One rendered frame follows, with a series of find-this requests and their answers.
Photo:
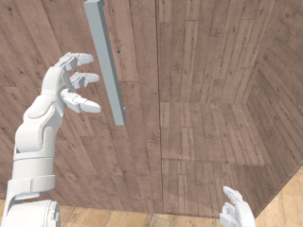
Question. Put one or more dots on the robot right hand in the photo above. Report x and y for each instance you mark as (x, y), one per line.
(238, 216)

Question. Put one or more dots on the handle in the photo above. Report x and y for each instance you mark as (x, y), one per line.
(97, 23)

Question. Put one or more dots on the robot left hand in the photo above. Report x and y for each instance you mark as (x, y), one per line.
(56, 82)

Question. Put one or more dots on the robot left forearm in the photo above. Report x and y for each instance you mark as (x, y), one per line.
(34, 152)

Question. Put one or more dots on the robot left upper arm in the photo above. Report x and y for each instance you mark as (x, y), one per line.
(34, 214)

